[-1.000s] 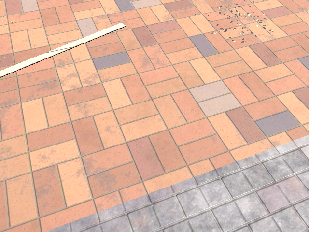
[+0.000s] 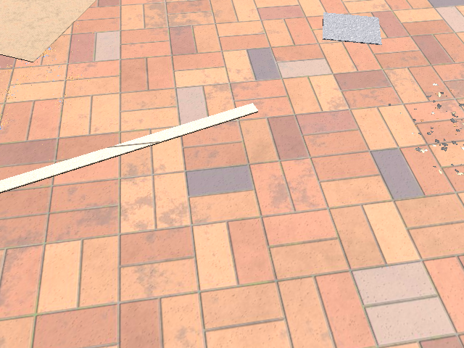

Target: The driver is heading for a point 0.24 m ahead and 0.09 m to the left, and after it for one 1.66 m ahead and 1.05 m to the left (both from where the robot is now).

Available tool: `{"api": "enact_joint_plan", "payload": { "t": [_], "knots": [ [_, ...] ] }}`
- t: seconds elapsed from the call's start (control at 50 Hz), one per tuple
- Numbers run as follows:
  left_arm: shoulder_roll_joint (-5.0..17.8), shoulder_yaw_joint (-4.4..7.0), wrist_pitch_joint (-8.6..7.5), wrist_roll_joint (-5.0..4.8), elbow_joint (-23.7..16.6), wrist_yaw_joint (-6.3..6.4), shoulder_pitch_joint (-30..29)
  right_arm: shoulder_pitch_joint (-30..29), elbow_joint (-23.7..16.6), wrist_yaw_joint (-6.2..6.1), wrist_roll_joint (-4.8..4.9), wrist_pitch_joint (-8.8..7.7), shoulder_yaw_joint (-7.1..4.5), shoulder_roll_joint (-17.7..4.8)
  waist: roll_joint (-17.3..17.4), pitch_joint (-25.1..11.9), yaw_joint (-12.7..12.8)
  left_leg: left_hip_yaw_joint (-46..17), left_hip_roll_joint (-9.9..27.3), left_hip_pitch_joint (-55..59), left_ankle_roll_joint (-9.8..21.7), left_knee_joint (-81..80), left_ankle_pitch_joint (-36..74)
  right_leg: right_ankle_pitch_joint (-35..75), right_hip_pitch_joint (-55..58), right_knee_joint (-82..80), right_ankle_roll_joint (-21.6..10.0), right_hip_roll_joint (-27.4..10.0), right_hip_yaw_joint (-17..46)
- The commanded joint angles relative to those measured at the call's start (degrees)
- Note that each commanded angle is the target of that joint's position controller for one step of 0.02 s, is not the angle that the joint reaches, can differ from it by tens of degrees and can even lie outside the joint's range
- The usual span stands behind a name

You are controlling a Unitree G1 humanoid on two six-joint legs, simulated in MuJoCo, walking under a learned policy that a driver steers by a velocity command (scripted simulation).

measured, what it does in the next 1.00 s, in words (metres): walks ahead, turning left: left foot, then right foot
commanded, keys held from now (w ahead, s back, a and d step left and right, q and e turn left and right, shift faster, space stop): w+q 1.00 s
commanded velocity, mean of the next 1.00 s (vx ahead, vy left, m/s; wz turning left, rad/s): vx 0.50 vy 0.00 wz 0.58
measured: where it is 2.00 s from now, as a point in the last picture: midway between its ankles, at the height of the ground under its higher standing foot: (95, 207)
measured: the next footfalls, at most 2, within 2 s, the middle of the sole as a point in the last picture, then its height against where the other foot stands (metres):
left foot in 0.02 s outside the picture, level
right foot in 0.50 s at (265, 337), level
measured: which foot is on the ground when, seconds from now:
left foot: up 0.00-0.00, down 0.02-0.52, up 0.54-1.00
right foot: down 0.00-0.00, up 0.02-0.48, down 0.50-1.00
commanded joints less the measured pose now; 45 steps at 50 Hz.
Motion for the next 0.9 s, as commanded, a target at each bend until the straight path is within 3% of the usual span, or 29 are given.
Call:
{"api": "enact_joint_plan", "payload": {
  "t": [0.02, 0.04, 0.06, 0.08, 0.1, 0.12, 0.14, 0.2, 0.24, 0.32, 0.38, 0.42, 0.46, 0.48, 0.5, 0.52, 0.54, 0.56, 0.58, 0.6, 0.62, 0.64, 0.68, 0.76, 0.84, 0.9],
  "knots": [
    [10.08, 1.54, -0.17, 0.45, -5.13, 0.67, -2.35, 20.32, 0.51, -1.34, 0.15, 0.00, -5.89, -15.49, 2.13, -12.47, -12.36, -10.82, 2.85, 34.52, 7.11, -4.08, -1.73, 49.17, -18.88, 38.26, -3.23, -9.43, 0.57],
    [0.69, -1.33, -2.20, 1.92, -7.57, -0.80, 3.27, 19.50, 0.22, -1.50, 0.54, -0.45, -6.15, -19.72, 14.82, -17.97, -5.15, -43.66, 16.51, 52.82, 18.10, -10.51, -9.70, -5.41, -44.08, 57.08, -0.06, 3.61, 7.84],
    [5.67, -0.43, -4.83, -0.61, -8.51, -1.71, -3.31, 21.94, -0.41, -1.54, -0.11, -0.78, -4.76, -15.01, 8.85, -21.30, -9.28, -49.78, 17.50, 55.28, 17.41, -16.85, -12.24, -6.95, -50.74, 61.98, -1.68, 2.97, 18.84],
    [7.67, 0.12, -6.07, -2.31, -10.18, -2.06, -8.34, 19.41, -0.49, -1.74, -0.47, -1.23, -4.02, -12.02, 6.76, -13.71, -9.49, -40.85, 15.66, 50.18, 14.37, -16.99, -7.43, -1.69, -54.99, 60.71, -3.26, 0.08, 18.78],
    [7.44, 0.09, -6.51, -1.60, -10.22, -1.74, -9.54, 15.03, -1.64, -1.74, -0.27, -1.49, -3.42, -10.21, 1.11, -9.53, -7.02, -33.72, 13.22, 41.42, 12.34, -17.12, -2.04, 3.37, -52.50, 55.78, -3.81, -2.62, 18.48],
    [7.87, 0.69, -6.22, -0.10, -9.83, -1.28, -9.91, 10.85, -2.85, -1.72, -0.41, -1.47, -2.82, -8.31, -0.95, -6.34, -4.64, -28.41, 11.12, 32.71, 11.07, -18.10, 3.57, 5.91, -48.19, 50.84, -3.37, -4.22, 18.05],
    [8.14, 1.13, -5.37, 0.32, -9.98, -1.19, -8.81, 8.93, -3.85, -1.91, -0.91, -1.51, -2.33, -7.24, -0.15, -5.56, -2.56, -25.98, 9.81, 27.46, 10.81, -19.54, 6.90, 7.38, -43.96, 48.32, -2.91, -5.35, 18.46],
    [6.33, 1.17, -3.36, 1.14, -11.09, -0.84, -9.02, 9.61, -4.34, -2.81, -0.49, -1.68, -2.72, -9.44, 0.59, -3.32, -1.08, -21.80, 7.93, 20.41, 10.99, -21.96, 11.94, 10.51, -41.63, 40.03, -0.26, -5.14, 16.96],
    [5.58, 0.92, -2.98, 1.46, -12.90, -0.62, -13.60, 11.63, -4.16, -3.63, -0.32, -1.63, -3.12, -11.04, 1.12, -1.63, -2.24, -19.52, 6.38, 18.46, 9.99, -22.44, 12.93, 17.24, -42.66, 31.82, 1.19, -3.95, 16.12],
    [3.92, 0.14, -3.40, 0.86, -15.53, -1.38, -21.56, 14.87, -3.64, -4.21, 0.02, -0.94, -3.10, -10.90, 3.71, -0.60, -5.47, -17.39, 3.10, 16.59, 6.25, -21.02, 6.85, 30.90, -37.92, 15.18, 1.09, -0.15, 15.44],
    [5.17, 0.24, -3.88, 0.18, -17.53, -2.01, -25.09, 17.24, -2.81, -4.23, 0.35, -0.61, -3.08, -10.75, 4.58, -0.36, -6.77, -21.19, 4.67, 19.89, 5.46, -18.54, 3.75, 31.63, -36.63, 10.30, 0.43, 1.10, 16.52],
    [6.68, 0.60, -4.48, 0.09, -18.15, -2.51, -25.17, 17.76, -2.76, -4.56, 0.39, -0.21, -3.04, -10.51, 4.90, -0.66, -6.35, -24.71, 6.15, 24.16, 5.02, -15.00, 3.11, 28.28, -36.23, 7.65, -0.42, 1.38, 17.63],
    [8.06, 1.09, -5.17, -0.02, -17.78, -2.72, -22.19, 16.90, -3.30, -4.87, 0.12, 0.20, -3.22, -10.86, 6.69, -1.40, -4.41, -27.36, 6.93, 26.28, 4.30, -11.22, 6.30, 23.28, -32.40, 6.37, -1.92, 1.70, 17.42],
    [9.13, 1.71, -5.49, 0.23, -16.51, -2.53, -17.20, 15.69, -3.98, -4.83, 0.04, 0.33, -2.95, -10.18, 6.95, -3.58, -1.68, -26.89, 5.02, 25.66, 3.17, -7.13, 10.42, 23.61, -25.38, 4.12, -3.35, 2.16, 16.29],
    [11.34, 2.53, -5.77, 1.20, -15.28, -2.23, -9.56, 14.32, -5.18, -4.50, -0.35, 0.14, -2.07, -7.94, 5.34, -9.91, 2.06, -24.20, 2.00, 21.18, 1.33, 3.31, 10.97, 24.21, -12.07, 5.93, -6.30, -2.62, 19.74],
    [15.72, 3.73, -5.49, 2.14, -14.38, -1.71, -0.43, 18.30, -6.48, -4.44, -0.20, -0.21, -1.17, -4.92, -4.66, -19.24, 3.14, -17.17, -4.79, 5.23, -2.76, 22.40, -1.94, 20.13, 9.58, 6.50, -12.77, -14.99, 35.99],
    [15.26, 3.73, -4.60, 0.99, -12.74, -2.13, 2.17, 23.32, -7.26, -4.38, 0.75, -0.62, -0.47, -4.98, -20.85, -23.78, 1.25, -14.06, -6.56, -9.03, -4.43, 35.84, -28.60, 8.38, 18.16, 0.82, -18.20, -23.79, 57.38],
    [10.00, 2.35, -4.14, 0.16, -14.18, -2.08, -0.75, 21.06, -6.31, -4.32, 1.29, -0.50, -1.68, -10.60, -12.84, -16.18, 2.03, -15.44, -2.29, -14.13, -4.78, 41.53, -25.73, -0.46, 12.20, -1.17, -16.13, -22.42, 54.39],
    [7.71, 1.65, -3.47, 0.36, -14.89, -1.82, -3.56, 15.50, -7.27, -4.26, 0.88, -0.13, -2.09, -12.03, -7.16, -9.23, 2.59, -12.95, -0.14, -14.55, -5.06, 42.30, -20.79, 1.27, 3.98, -2.10, -13.60, -19.90, 45.18],
    [7.05, 1.26, -3.08, 0.89, -14.76, -1.85, -6.38, 12.65, -8.17, -4.16, 0.23, 0.04, -2.14, -11.24, -4.06, -4.24, 1.26, -11.69, 1.70, -12.75, -5.17, 39.83, -17.09, 7.28, -4.39, -4.02, -12.62, -17.41, 38.68],
    [5.86, 0.81, -3.06, 1.20, -14.50, -1.84, -8.01, 11.78, -8.55, -4.01, -0.15, 0.29, -2.40, -10.42, -4.59, -2.04, -0.18, -11.67, 3.51, -10.77, -4.99, 37.03, -14.83, 11.76, -9.32, -5.55, -11.94, -15.35, 33.91],
    [5.76, 0.71, -3.16, 1.41, -14.18, -1.90, -8.74, 12.76, -8.62, -3.73, 0.26, 0.66, -2.31, -9.10, -6.08, -1.09, -1.38, -11.12, 4.67, -8.24, -4.89, 35.52, -13.65, 14.29, -12.81, -7.13, -11.51, -13.93, 30.03],
    [6.38, 1.08, -3.69, 0.93, -13.33, -2.09, -8.63, 12.65, -9.32, -3.52, 0.55, 1.35, -1.90, -6.92, -6.60, -0.50, -1.86, -9.83, 5.57, -7.73, -5.25, 33.02, -11.94, 18.82, -14.97, -9.68, -12.37, -13.26, 24.67],
    [9.10, 2.06, -3.84, 0.88, -11.99, -1.87, -7.44, 8.88, -11.44, -3.18, 0.18, 1.47, -1.55, -6.25, -4.40, -0.51, -1.52, -9.52, 6.29, -10.89, -6.30, 24.08, -2.82, 28.11, -12.25, -11.08, -13.12, -13.73, 16.88],
    [10.51, 2.28, -2.91, 0.50, -11.13, -1.44, -5.81, 1.91, -13.22, -1.69, 0.17, 0.75, -0.83, -5.12, -3.96, 1.17, 1.13, -5.57, 5.10, -7.99, -5.76, 11.06, 7.22, 30.28, -10.51, -10.80, -10.96, -12.09, 8.96],
    [12.07, 2.66, -2.00, -0.19, -10.05, -1.35, -3.05, -2.78, -15.38, -0.71, 0.32, 0.80, -0.59, -5.01, -3.93, 2.92, 2.65, -3.15, 4.15, -7.73, -4.77, 5.53, 5.90, 30.92, -6.38, -9.89, -10.14, -13.70, 6.78]
  ]
}}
